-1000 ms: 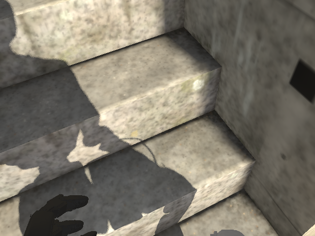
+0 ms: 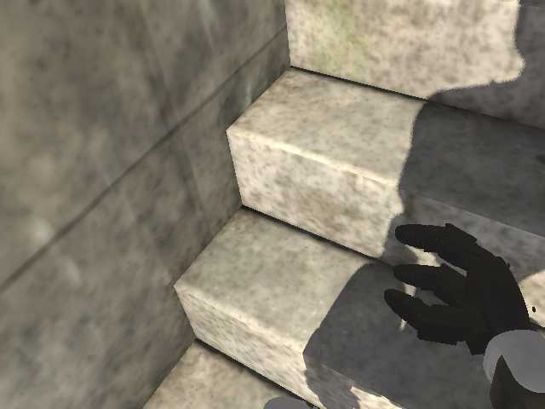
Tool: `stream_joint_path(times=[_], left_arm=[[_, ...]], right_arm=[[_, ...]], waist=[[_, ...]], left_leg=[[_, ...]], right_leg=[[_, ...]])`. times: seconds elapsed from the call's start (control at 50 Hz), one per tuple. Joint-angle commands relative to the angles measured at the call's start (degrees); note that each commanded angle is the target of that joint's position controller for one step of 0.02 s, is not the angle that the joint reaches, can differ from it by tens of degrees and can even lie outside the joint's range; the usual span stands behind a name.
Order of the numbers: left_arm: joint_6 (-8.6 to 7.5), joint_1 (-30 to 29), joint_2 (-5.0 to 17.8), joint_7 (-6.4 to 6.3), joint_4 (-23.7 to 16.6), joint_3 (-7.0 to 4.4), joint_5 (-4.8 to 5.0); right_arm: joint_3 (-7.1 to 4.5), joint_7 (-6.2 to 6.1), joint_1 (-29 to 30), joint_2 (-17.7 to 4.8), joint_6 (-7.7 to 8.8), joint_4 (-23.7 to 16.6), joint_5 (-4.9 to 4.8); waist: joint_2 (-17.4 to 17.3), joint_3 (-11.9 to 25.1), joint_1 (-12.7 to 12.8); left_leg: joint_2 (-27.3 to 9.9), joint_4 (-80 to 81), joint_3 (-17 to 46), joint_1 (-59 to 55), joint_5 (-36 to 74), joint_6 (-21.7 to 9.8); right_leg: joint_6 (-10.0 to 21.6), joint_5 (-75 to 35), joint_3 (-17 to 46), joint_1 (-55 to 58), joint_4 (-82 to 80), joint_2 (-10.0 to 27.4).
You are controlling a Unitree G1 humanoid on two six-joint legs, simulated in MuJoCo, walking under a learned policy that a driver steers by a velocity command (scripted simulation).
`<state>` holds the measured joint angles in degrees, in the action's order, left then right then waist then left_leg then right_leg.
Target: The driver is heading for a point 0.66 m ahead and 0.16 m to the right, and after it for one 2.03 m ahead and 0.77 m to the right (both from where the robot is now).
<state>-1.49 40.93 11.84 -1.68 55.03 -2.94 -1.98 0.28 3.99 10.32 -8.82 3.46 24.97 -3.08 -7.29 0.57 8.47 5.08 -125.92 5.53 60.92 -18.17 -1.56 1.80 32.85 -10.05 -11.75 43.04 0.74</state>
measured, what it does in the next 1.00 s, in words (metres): climbs, turning right: left foot 0.21 m higher, then right foot 0.21 m higher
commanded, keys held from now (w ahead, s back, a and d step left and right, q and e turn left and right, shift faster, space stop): w+q+shift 0.02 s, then w+shift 0.02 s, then w+e+shift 0.94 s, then e+shift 0.02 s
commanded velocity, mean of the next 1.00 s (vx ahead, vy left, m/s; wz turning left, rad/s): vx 1.00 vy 0.00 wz -0.48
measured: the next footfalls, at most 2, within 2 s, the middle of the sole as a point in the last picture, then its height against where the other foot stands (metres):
left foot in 0.34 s outside the picture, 0.21 m higher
right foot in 0.80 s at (401, 378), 0.21 m higher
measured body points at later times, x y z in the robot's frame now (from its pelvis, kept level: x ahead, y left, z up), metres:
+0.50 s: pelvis +0.22 +0.07 +0.17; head +0.21 +0.04 +0.62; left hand +0.40 +0.33 +0.11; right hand +0.32 -0.22 +0.05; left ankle +0.29 +0.19 -0.50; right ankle +0.15 -0.06 -0.28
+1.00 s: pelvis +0.45 -0.07 +0.39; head +0.44 -0.06 +0.84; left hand +0.55 +0.17 +0.25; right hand +0.61 -0.36 +0.40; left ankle +0.51 +0.08 -0.01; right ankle +0.38 -0.06 -0.29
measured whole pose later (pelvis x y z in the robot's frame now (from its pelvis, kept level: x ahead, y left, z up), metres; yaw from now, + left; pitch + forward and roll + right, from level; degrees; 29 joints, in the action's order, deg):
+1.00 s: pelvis +0.45 -0.07 +0.39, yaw -32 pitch +3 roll +2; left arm -3.3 31.0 14.0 2.2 49.5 -1.7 -0.6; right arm 1.9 0.3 2.5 -8.5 7.0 27.6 2.4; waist 1.8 5.4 2.9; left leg -1.4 -125.5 4.5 57.4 -21.7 -1.6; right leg 10.2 31.7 2.2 -22.0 52.9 -11.1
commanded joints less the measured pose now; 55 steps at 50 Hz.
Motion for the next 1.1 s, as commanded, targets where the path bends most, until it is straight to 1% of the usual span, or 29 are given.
stream_joint_path(times=[0.02,0.06,0.1,0.24,0.28,0.3,0.32,0.34,0.36,0.38,0.44,0.46,0.5,0.56,0.6,0.66,0.7,0.74,0.76,0.78,0.8,0.84,0.86,0.9,0.94,0.98,1.02,1.08,1.1], left_arm=[[-1.45,-17.0,9.0,-4.70,-13.5,-0.69,0.33],[-1.74,-11.5,7.2,-5.82,-12.9,0.45,-0.25],[-1.53,-5.1,6.4,-5.58,-10.9,0.85,-0.05],[1.94,7.2,8.1,-6.32,-4.6,-0.39,4.00],[0.38,2.2,8.8,-5.49,-1.4,0.34,3.46],[-2.39,-0.3,11.9,-3.30,1.2,1.04,0.80],[-3.47,-7.8,20.4,-2.54,0.5,-1.71,1.69],[-3.80,-17.6,24.5,-1.96,-1.1,-3.83,3.58],[-5.91,-19.6,14.4,-1.24,-4.4,-2.47,6.12],[-7.70,-23.2,5.3,0.99,-6.8,-1.15,3.99],[-5.36,-40.7,-10.6,2.76,-25.9,3.32,2.33],[-3.64,-37.2,-11.1,3.26,-26.0,5.00,1.51],[-0.30,-25.5,-8.1,3.55,-22.4,5.32,4.41],[2.32,-25.9,-4.0,1.47,-20.5,4.78,4.06],[3.26,-34.2,-3.8,0.19,-23.7,4.97,3.29],[2.85,-49.7,-1.4,0.71,-30.4,5.95,4.55],[2.26,-54.0,-2.2,1.53,-32.5,7.32,4.82],[2.48,-48.2,1.8,1.85,-30.8,4.76,5.96],[2.51,-34.8,4.6,2.31,-28.5,2.90,2.02],[2.22,-24.9,10.7,2.43,-26.5,0.40,1.10],[1.77,-20.2,12.5,2.96,-24.7,-0.93,1.35],[0.97,-18.0,20.2,2.99,-19.9,-3.34,-0.09],[-1.76,-18.9,13.7,3.38,-19.6,-0.42,-0.09],[-3.55,-16.0,6.4,4.54,-16.4,0.72,3.20],[-3.51,-19.3,5.8,4.85,-14.0,0.63,2.92],[-4.73,-24.7,4.8,3.74,-13.5,0.73,0.48],[-6.57,-16.4,5.0,2.16,-11.0,0.63,3.06],[-3.75,-3.8,4.9,1.60,-4.3,0.44,3.06],[-2.47,-6.2,5.0,0.26,-5.0,0.47,2.76]], right_arm=[[-0.02,-0.92,-0.6,-3.0,-4.40,-5.8,-1.91],[0.42,-3.54,4.6,-1.9,-6.08,-6.8,0.86],[2.48,-3.75,8.1,2.6,-4.62,-6.3,0.49],[7.57,0.79,25.5,8.3,-0.72,-10.5,1.17],[6.78,0.89,20.1,7.9,0.40,-11.1,1.03],[2.75,-0.64,5.2,0.5,0.93,-10.0,0.77],[-1.48,-2.76,-14.4,-9.0,-0.27,-5.3,1.47],[-4.79,-3.92,-27.0,-16.6,-1.37,-1.8,2.84],[-6.80,-4.90,-36.6,-20.4,-1.52,6.4,4.69],[-5.92,-5.23,-37.9,-19.0,-0.78,12.9,5.08],[-0.14,-4.14,-17.8,1.3,2.69,21.8,5.03],[1.34,-2.65,-15.6,7.2,3.41,25.6,6.56],[0.67,-2.16,-14.3,3.9,2.80,27.2,6.33],[0.89,-3.10,-15.0,-3.2,2.07,28.4,8.03],[1.22,-4.18,-19.9,-4.1,0.95,29.5,5.53],[1.81,-5.90,-22.2,-7.8,0.04,29.0,6.21],[-0.92,-7.62,-27.3,-18.0,-1.22,29.1,5.21],[-3.56,-8.65,-34.5,-26.6,-0.70,28.4,3.27],[-5.36,-8.55,-28.3,-31.2,-1.22,25.7,3.27],[-6.32,-7.28,-22.0,-31.3,-1.40,22.0,1.89],[-6.53,-6.40,-20.6,-28.5,-1.24,19.9,-0.10],[-2.67,-5.21,-7.8,-8.1,2.13,8.2,1.12],[-0.74,-3.90,-1.1,-1.0,4.59,2.7,4.28],[0.11,-2.83,-5.8,0.4,6.11,0.8,7.13],[2.23,-3.01,-12.0,2.8,5.78,0.4,6.05],[4.81,-3.44,-5.6,3.0,3.90,-3.8,5.82],[4.70,-4.50,0.1,2.4,2.52,-5.7,6.31],[8.33,-4.70,14.5,10.3,3.83,-14.6,6.69],[7.65,-4.45,14.2,6.9,3.61,-15.0,6.45]], waist=[[11.8,-8.6,-9.9],[8.2,-13.4,-5.2],[7.3,-14.8,-1.4],[8.6,-9.8,4.2],[16.2,2.3,-4.9],[28.3,12.9,-14.8],[34.7,22.0,-25.2],[31.8,27.3,-31.3],[13.7,31.4,-28.6],[-4.4,30.7,-23.2],[5.1,-0.2,-8.4],[8.6,-1.1,-3.6],[6.9,-2.5,2.9],[4.3,-4.2,4.4],[5.2,-6.9,1.4],[2.9,-6.0,-0.7],[0.8,1.1,-1.3],[-0.2,6.1,-1.2],[-3.5,13.1,4.8],[-5.0,18.8,7.3],[-5.5,19.9,7.5],[24.6,9.0,1.8],[21.5,1.1,-1.3],[11.9,-0.4,-6.0],[2.9,-0.3,-11.7],[7.8,-3.7,-12.2],[2.3,-8.4,-7.7],[3.6,-3.6,-5.0],[3.0,1.2,-7.7]], left_leg=[[-9.6,-13.1,6.1,25.0,2.4,3.5],[-9.6,-9.7,3.1,26.9,6.7,5.4],[-9.7,-0.9,0.0,28.9,9.6,5.5],[-16.0,27.9,-19.2,21.3,-2.7,6.4],[-5.9,44.6,-26.0,-26.1,-11.0,1.2],[-1.8,46.7,-21.5,-41.1,-12.2,-2.3],[-2.0,57.8,-11.2,-48.3,-17.9,-5.2],[-5.7,69.1,0.3,-59.6,-20.8,-6.5],[-16.3,87.1,31.8,-76.1,-37.6,-10.4],[-26.4,107.3,57.3,-71.9,-48.5,-13.2],[-28.2,99.4,23.1,-40.4,-17.7,-4.5],[-26.8,96.4,11.7,-35.0,-6.7,-2.3],[-26.6,100.9,-2.6,-29.5,3.3,-0.6],[-29.6,107.7,-9.2,-29.2,7.2,-4.5],[-27.1,107.3,-15.6,-36.2,5.4,-2.3],[-22.4,115.9,-27.5,-31.3,9.2,-2.9],[-23.5,127.0,-31.2,-37.4,15.8,-4.7],[-24.3,116.3,-30.5,-48.2,89.9,-10.4],[-28.7,103.6,-28.2,-58.5,121.1,-12.5],[-30.0,90.0,-25.1,-63.8,126.8,-13.4],[-29.5,77.4,-22.4,-62.3,106.5,-12.8],[-8.1,28.8,-7.7,-15.2,12.2,-4.6],[-4.2,13.0,2.3,-12.0,7.9,-4.9],[-3.7,-4.7,1.1,0.4,0.4,-4.4],[-6.2,-4.2,-0.4,10.6,-1.7,-1.7],[-6.6,1.1,-4.4,4.4,-7.4,1.7],[-4.9,-4.4,-8.0,6.9,-9.6,3.4],[-3.1,7.7,-11.0,15.6,-18.8,2.1],[-0.6,25.1,-16.4,0.4,-14.4,1.3]], right_leg=[[4.0,-13.0,27.1,3.2,-29.9,25.5],[4.1,-11.9,22.6,0.4,-32.4,23.4],[4.7,-13.1,17.7,2.9,-32.4,18.6],[8.9,-34.0,16.9,16.1,-49.2,19.7],[8.2,-98.0,7.8,1.3,-43.9,16.0],[11.9,-137.5,7.7,7.7,-31.6,18.2],[11.6,-147.1,10.9,14.9,-16.1,20.0],[10.0,-130.5,14.6,11.0,-2.9,19.1],[9.5,-86.4,21.0,-12.6,15.6,9.7],[9.2,-36.1,26.7,-23.9,42.2,-0.4],[10.0,-33.0,23.6,-47.1,80.4,2.4],[10.9,-35.2,22.5,-47.8,86.4,4.1],[9.0,-28.6,23.1,-48.2,86.3,4.3],[5.0,-27.5,20.9,-56.1,102.1,0.1],[3.9,-25.8,17.1,-67.4,103.8,-0.8],[3.1,-33.0,5.9,-59.4,80.0,1.2],[4.2,-23.0,1.4,-43.7,57.4,3.7],[5.3,0.8,-6.5,-26.6,50.7,-4.8],[5.9,8.2,-5.0,-22.1,49.6,-6.1],[7.2,10.9,-0.6,-15.9,39.5,-9.0],[9.6,8.6,7.5,-10.0,21.4,-9.7],[23.1,18.9,61.8,0.8,-17.9,2.6],[16.6,-1.8,60.5,-9.8,-19.0,1.7],[14.0,-22.5,52.8,-7.5,-13.1,0.2],[11.5,-16.7,48.2,-3.1,-14.7,1.8],[9.4,-26.6,39.4,-19.7,-20.9,3.7],[10.7,-38.3,40.4,-20.5,-22.9,4.0],[6.4,-56.7,34.6,-4.4,-24.0,3.3],[3.7,-73.9,29.7,-9.4,-26.2,0.6]])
